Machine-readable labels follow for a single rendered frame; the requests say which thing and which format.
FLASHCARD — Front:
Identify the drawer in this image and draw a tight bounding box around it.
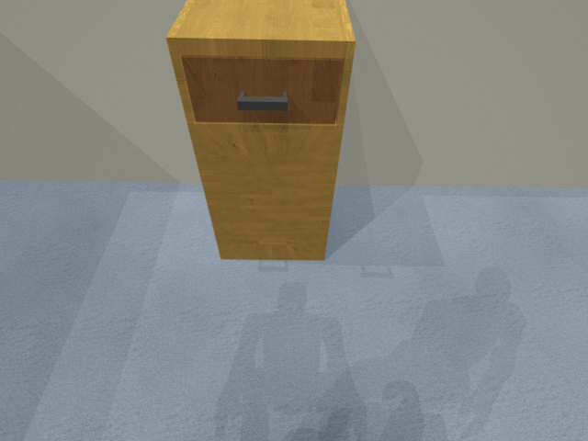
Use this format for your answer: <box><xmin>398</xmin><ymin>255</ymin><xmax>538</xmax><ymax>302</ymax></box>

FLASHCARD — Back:
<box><xmin>181</xmin><ymin>55</ymin><xmax>343</xmax><ymax>124</ymax></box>

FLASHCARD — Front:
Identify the cabinet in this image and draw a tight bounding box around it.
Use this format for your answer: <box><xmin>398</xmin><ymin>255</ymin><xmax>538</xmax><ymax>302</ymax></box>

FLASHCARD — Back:
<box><xmin>166</xmin><ymin>0</ymin><xmax>356</xmax><ymax>260</ymax></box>

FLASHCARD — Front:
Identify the handle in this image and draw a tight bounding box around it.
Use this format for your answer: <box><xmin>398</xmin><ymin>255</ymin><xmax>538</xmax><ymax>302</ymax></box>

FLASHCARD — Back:
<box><xmin>237</xmin><ymin>91</ymin><xmax>288</xmax><ymax>111</ymax></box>

